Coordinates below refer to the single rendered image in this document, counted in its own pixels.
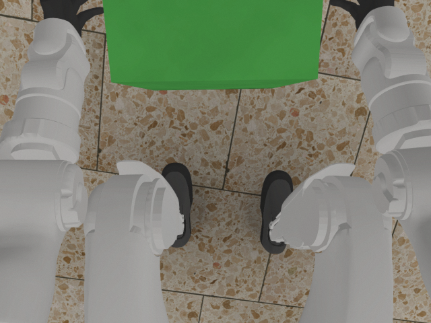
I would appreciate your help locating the robot right upper arm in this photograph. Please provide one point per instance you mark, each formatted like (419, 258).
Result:
(401, 188)

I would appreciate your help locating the robot right forearm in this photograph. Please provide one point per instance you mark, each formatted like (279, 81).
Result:
(394, 79)

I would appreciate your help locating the robot left forearm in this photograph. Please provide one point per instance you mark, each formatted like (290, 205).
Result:
(48, 106)

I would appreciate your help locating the carton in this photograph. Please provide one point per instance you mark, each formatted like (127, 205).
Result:
(212, 44)

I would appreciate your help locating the right robot foot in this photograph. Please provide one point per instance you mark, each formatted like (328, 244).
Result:
(276, 188)

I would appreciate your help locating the robot left upper arm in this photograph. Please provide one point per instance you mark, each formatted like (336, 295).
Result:
(39, 201)

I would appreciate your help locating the robot left hand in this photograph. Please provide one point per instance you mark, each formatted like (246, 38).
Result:
(67, 10)

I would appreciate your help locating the robot right thigh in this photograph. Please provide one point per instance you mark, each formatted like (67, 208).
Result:
(353, 275)

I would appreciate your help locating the robot right hand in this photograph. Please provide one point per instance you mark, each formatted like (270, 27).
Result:
(359, 12)

